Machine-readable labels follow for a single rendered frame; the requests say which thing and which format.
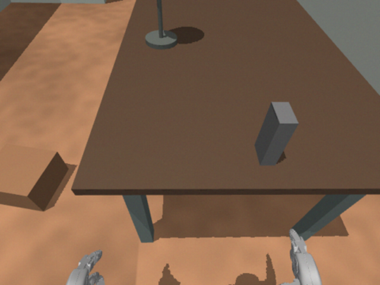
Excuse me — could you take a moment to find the desk lamp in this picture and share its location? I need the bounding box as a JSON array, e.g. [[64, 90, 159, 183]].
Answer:
[[145, 0, 178, 49]]

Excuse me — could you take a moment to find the right robot hand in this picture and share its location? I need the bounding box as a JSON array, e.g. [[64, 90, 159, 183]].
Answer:
[[279, 229, 322, 285]]

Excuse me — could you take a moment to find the left robot hand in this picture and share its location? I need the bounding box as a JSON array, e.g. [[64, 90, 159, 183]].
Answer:
[[66, 250, 105, 285]]

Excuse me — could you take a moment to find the table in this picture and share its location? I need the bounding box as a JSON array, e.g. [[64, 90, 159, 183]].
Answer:
[[71, 0, 380, 243]]

